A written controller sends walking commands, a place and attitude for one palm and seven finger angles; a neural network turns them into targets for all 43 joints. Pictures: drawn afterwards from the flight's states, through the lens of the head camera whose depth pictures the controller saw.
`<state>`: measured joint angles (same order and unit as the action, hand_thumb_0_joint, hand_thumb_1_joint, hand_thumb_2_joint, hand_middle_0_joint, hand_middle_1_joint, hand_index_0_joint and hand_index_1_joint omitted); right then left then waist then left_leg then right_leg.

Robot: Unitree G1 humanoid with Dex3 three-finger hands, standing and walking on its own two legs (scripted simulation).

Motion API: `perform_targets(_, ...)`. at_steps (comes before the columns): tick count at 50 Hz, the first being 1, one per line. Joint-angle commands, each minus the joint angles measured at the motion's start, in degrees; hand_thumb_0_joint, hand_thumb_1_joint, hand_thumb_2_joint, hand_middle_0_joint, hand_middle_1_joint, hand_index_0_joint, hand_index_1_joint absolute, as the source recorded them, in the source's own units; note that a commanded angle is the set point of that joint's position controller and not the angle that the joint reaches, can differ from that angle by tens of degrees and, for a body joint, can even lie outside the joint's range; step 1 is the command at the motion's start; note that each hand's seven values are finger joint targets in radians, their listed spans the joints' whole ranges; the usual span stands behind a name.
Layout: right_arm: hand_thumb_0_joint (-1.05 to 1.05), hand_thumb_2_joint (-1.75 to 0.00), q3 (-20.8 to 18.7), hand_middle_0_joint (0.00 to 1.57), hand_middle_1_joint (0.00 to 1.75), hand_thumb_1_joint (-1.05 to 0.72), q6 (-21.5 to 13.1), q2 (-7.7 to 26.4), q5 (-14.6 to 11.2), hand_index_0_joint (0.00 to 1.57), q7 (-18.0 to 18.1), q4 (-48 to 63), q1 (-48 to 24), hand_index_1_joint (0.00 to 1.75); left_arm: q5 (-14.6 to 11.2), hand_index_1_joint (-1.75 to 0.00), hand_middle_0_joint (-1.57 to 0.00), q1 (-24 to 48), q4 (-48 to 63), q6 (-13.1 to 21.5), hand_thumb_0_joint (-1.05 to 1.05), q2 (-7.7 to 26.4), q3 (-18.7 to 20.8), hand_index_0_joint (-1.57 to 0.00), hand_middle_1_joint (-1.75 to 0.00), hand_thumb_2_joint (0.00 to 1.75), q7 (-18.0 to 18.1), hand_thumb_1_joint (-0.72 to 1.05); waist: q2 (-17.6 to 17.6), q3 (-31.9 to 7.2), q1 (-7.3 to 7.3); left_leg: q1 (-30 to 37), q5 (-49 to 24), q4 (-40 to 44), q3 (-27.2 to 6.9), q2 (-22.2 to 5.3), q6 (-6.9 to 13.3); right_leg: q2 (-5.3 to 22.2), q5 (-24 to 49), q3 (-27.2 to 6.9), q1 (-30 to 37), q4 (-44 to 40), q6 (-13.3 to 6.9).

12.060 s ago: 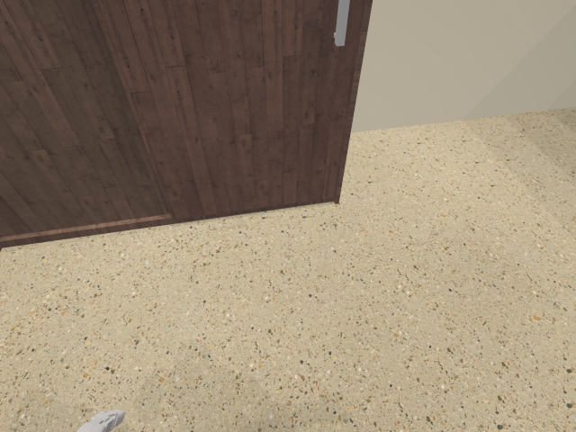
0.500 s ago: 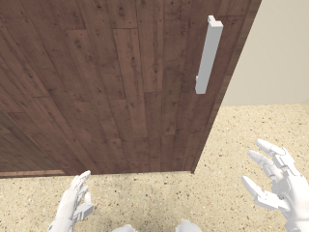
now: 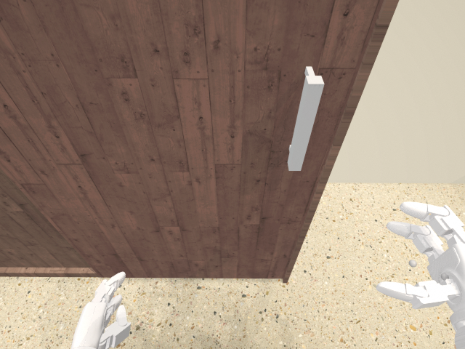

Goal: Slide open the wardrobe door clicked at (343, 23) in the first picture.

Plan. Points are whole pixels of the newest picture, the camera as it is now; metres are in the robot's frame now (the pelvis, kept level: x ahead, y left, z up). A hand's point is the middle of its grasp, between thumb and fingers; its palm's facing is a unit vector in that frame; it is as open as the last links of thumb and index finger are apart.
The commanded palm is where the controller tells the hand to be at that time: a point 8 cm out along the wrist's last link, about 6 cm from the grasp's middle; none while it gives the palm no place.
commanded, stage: raise the hand with hooked fingers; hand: right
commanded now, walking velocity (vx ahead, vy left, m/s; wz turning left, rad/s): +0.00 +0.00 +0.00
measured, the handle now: (301, 122) +0.48 -0.11 +0.15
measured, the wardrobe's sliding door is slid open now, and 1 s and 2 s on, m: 0.00 0.00 0.00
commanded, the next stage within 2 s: move the hooked fingers beside the handle in 1.00 s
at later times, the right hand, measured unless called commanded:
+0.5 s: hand (459, 213) +0.27 -0.29 +0.16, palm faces +0.06 +1.00 -0.08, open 14.0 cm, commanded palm +0.24 -0.33 +0.17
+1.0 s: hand (442, 210) +0.28 -0.27 +0.17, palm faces +0.07 +1.00 -0.06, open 14.0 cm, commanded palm +0.24 -0.31 +0.17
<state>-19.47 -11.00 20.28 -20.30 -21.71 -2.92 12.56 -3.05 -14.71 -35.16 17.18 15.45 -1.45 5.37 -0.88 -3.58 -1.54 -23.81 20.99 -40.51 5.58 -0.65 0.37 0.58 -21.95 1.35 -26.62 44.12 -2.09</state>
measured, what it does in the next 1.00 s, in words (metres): stands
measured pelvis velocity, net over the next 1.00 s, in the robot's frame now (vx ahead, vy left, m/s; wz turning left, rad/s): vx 0.00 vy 0.01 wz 0.00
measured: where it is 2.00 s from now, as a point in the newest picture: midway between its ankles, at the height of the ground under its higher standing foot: outside the picture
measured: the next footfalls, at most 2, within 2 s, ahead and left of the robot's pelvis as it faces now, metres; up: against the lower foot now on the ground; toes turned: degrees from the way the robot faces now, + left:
none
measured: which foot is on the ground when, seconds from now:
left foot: down 0.00-1.00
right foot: down 0.00-1.00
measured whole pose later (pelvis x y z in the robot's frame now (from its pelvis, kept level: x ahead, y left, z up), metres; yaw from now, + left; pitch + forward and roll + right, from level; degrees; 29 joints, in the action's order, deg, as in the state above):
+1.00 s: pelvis +0.00 +0.01 +0.02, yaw +0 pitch +0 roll +1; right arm -25.6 3.5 25.9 -19.4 -25.5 -10.9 -3.2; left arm -4.4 -13.2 -35.5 13.7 15.0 -3.8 6.6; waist -2.5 -1.7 -2.5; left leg -12.6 16.3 -29.3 5.4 0.0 1.1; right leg 0.5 -16.7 1.5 -14.9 32.0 -1.2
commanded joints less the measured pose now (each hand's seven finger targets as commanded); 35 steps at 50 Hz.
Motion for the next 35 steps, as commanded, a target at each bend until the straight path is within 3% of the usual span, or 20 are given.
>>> perform_targets(1, 0.0, -0.34, -5.5, 0.29, 1.14, 0.41, -0.7, 12.0, -0.8, 0.29, -0.4, 12.2, -11.7, 1.14, -0.4, -0.3, -0.2, 4.4, 9.0, 3.6, 0.0, 7.0, 1.8, -0.2, -0.3, 0.9, 0.7, 0.9, -6.2, -7.6, -0.24, 3.0, -12.7, 5.9, -0.9, 1.1, 0.9, 0.6, 15.9, -4.7, 9.7, -10.4, 1.3)
perform_targets(7, 0.0, -0.3, -8.2, 0.3, 1.2, 0.5, 4.3, 15.2, -0.8, 0.3, -1.3, 9.9, -16.9, 1.2, -0.4, -0.3, -0.2, 5.1, 9.3, 2.6, 0.0, 7.0, 0.9, -0.2, -0.3, 0.9, 1.2, 0.9, -4.6, -6.6, -0.76, 5.6, -13.1, 8.8, -1.0, 1.3, 1.1, 0.7, 15.9, -4.9, 11.9, -12.7, 1.2)
perform_targets(11, 0.0, -0.3, -8.7, 0.3, 1.2, 0.5, 6.0, 16.1, -0.9, 0.3, -1.9, 9.6, -21.7, 1.2, -0.6, -0.3, -0.2, 5.9, 9.4, 2.1, 0.0, 6.7, 0.5, -0.2, -0.3, 0.9, 1.5, 0.9, -4.2, -7.5, -0.43, 6.0, -13.0, 9.8, -0.9, 1.3, 1.0, 0.8, 15.9, -5.5, 14.1, -14.0, 1.3)
perform_targets(15, 0.0, -0.3, -8.8, 0.3, 1.2, 0.5, 7.5, 17.7, -0.4, 0.3, -2.6, 9.9, -26.6, 1.2, -0.7, -0.3, -0.2, 6.5, 9.2, 1.8, 0.0, 6.6, 0.0, -0.2, -0.3, 0.9, 1.8, 0.9, -6.8, -7.5, -0.35, 6.9, -12.3, 11.2, -1.1, 1.2, 1.2, 0.8, 15.5, -5.9, 16.0, -15.5, 1.5)
perform_targets(18, 0.0, -0.3, -10.7, 0.3, 1.2, 0.5, 8.4, 19.7, -0.4, 0.3, -3.0, 8.7, -27.2, 1.2, -0.7, -0.3, -0.2, 6.3, 8.9, 1.6, 0.0, 6.5, -0.2, -0.2, -0.3, 0.9, 1.8, 0.9, -5.3, -9.0, -0.73, 8.9, -14.7, 12.2, -1.2, 1.3, 1.3, 0.7, 18.1, -5.6, 17.5, -16.0, 1.3)
perform_targets(22, 0.0, -0.3, -11.4, 0.3, 1.2, 0.5, 10.0, 21.3, -0.6, 0.3, -3.9, 6.5, -29.6, 1.2, -0.9, -0.3, -0.2, 6.6, 8.6, 1.1, 0.0, 6.5, -0.4, -0.2, -0.3, 0.9, 1.8, 0.9, -6.4, -7.4, -0.95, 9.4, -14.7, 13.5, -1.3, 1.3, 1.4, 0.7, 18.0, -5.3, 17.8, -16.8, 1.4)
perform_targets(24, 0.0, -0.3, -11.4, 0.3, 1.2, 0.5, 11.0, 21.3, -0.7, 0.3, -4.2, 4.5, -31.5, 1.2, -1.2, -0.3, -0.2, 6.9, 8.6, 0.8, 0.0, 6.6, -0.4, -0.2, -0.3, 0.9, 1.9, 0.9, -4.7, -6.8, -0.49, 9.1, -14.0, 14.0, -1.1, 1.3, 1.2, 0.6, 16.8, -5.6, 17.6, -17.5, 1.3)
perform_targets(26, 0.0, -0.3, -11.4, 0.3, 1.2, 0.5, 11.5, 21.4, -0.6, 0.3, -4.5, 3.6, -31.6, 1.2, -1.2, -0.3, -0.2, 6.9, 8.7, 0.9, 0.0, 6.8, -0.3, -0.2, -0.3, 0.9, 1.9, 0.9, -5.5, -7.1, -0.79, 9.3, -13.9, 13.9, -1.1, 1.1, 1.3, 0.5, 17.1, -5.8, 17.9, -17.8, 1.3)
perform_targets(30, 0.0, -0.3, -10.5, 0.3, 1.2, 0.5, 12.3, 19.9, -1.1, 0.3, -5.5, 2.4, -28.8, 1.2, -1.5, -0.3, -0.2, 6.9, 9.1, 0.4, 0.0, 7.1, 0.1, -0.2, -0.3, 0.9, 1.2, 0.9, -2.7, -7.1, -0.72, 9.8, -16.0, 14.2, -1.5, 1.1, 1.1, 0.2, 17.9, -4.7, 17.2, -17.1, 0.9)
perform_targets(35, 0.0, -0.3, -12.4, 0.3, 1.2, 0.5, 11.0, 21.7, -1.0, 0.3, -4.1, 6.8, -30.3, 1.2, -1.3, -0.3, -0.2, 7.1, 9.5, 0.2, 0.0, 6.8, 0.4, -0.2, -0.3, 0.9, 1.2, 0.9, -4.8, -9.0, -0.88, 10.5, -16.5, 14.2, -1.8, 1.0, 1.1, 0.2, 18.5, -4.1, 18.6, -16.9, 0.8)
